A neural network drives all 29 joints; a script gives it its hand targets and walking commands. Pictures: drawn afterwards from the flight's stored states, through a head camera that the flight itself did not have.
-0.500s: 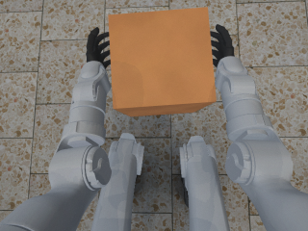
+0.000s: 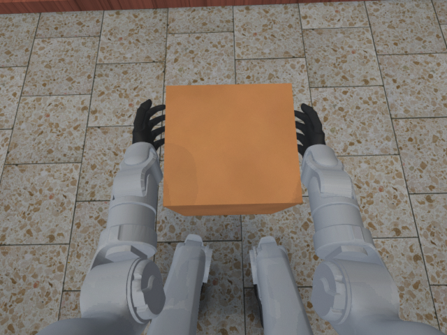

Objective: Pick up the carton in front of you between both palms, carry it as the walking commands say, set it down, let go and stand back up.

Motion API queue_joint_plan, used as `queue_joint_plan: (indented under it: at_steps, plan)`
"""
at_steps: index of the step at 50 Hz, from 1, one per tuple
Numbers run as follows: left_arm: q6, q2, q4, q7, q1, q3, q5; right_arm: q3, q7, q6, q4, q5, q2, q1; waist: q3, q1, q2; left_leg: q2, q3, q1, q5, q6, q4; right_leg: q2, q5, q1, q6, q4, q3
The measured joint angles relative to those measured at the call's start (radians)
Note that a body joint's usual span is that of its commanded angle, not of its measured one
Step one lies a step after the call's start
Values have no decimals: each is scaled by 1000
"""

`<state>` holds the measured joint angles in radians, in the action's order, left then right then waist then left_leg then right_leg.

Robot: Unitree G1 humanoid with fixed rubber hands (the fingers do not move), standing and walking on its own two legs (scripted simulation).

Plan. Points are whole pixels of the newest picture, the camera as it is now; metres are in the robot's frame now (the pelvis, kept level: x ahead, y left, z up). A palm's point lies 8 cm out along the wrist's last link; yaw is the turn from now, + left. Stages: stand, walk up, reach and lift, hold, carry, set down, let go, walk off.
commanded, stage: reach and lift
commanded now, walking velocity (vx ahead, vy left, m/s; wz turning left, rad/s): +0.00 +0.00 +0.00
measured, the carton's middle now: (228, 161) +0.43 +0.01 -0.11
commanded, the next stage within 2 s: hold in 1.92 s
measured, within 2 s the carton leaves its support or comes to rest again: neither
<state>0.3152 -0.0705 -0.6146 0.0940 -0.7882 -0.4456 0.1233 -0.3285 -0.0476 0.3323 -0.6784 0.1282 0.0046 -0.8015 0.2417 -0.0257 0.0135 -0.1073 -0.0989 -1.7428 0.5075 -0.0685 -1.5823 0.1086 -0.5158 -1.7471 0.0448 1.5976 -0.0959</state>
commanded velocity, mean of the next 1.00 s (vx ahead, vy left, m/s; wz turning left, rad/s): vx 0.00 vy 0.00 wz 0.00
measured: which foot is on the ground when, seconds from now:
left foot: down 0.00-1.00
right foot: down 0.00-1.00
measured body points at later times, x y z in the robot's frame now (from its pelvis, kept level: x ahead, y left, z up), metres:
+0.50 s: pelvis +0.06 +0.00 +0.15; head +0.15 -0.01 +0.59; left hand +0.42 +0.16 +0.12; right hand +0.41 -0.15 +0.10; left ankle +0.09 +0.14 -0.52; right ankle +0.09 -0.12 -0.52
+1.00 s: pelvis +0.08 +0.00 +0.22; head +0.04 +0.01 +0.67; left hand +0.38 +0.16 +0.24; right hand +0.37 -0.15 +0.23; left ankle +0.09 +0.13 -0.52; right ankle +0.09 -0.12 -0.52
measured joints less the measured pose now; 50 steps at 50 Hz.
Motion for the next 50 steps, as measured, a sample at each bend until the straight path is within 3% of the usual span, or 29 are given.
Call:
queue_joint_plan:
  at_steps: [15,30,42,50]
  plan:
    - [-11,-34,-26,-18,178,31,46,-18,11,-24,-10,41,62,197,10,12,-7,8,-25,437,-42,20,320,-14,41,443,-15,-326,-11]
    - [-1,-77,61,-38,420,108,63,40,19,-11,110,48,109,465,-28,13,-5,32,-38,953,-134,40,730,-34,133,956,-29,-733,-36]
    - [135,-74,186,-53,558,189,75,106,8,130,256,47,133,614,-91,13,-16,58,-50,1403,-242,51,1061,-51,245,1409,-37,-1071,-46]
    - [252,-83,209,-71,517,167,131,85,39,250,274,107,141,566,-154,24,-22,62,-51,1539,-270,54,1113,-56,278,1551,-36,-1136,-46]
